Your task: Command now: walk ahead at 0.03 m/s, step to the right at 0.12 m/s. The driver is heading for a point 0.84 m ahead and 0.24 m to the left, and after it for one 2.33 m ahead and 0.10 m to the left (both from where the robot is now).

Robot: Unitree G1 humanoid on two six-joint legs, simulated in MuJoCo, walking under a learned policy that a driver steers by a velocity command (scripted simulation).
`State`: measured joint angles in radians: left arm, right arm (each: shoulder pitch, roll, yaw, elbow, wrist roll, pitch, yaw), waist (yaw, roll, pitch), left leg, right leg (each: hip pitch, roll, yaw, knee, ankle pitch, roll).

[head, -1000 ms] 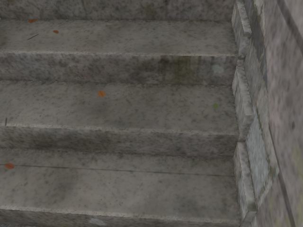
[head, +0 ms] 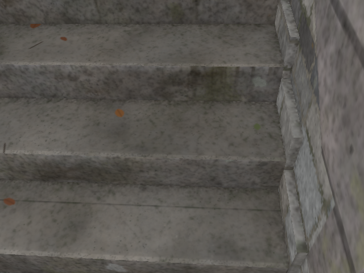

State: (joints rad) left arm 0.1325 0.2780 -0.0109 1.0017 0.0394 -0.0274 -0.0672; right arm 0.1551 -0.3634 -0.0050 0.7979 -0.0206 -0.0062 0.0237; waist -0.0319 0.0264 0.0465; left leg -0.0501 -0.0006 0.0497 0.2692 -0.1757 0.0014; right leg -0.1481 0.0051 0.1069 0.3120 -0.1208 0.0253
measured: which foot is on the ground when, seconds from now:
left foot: down 0.00-1.00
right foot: down 0.00-1.00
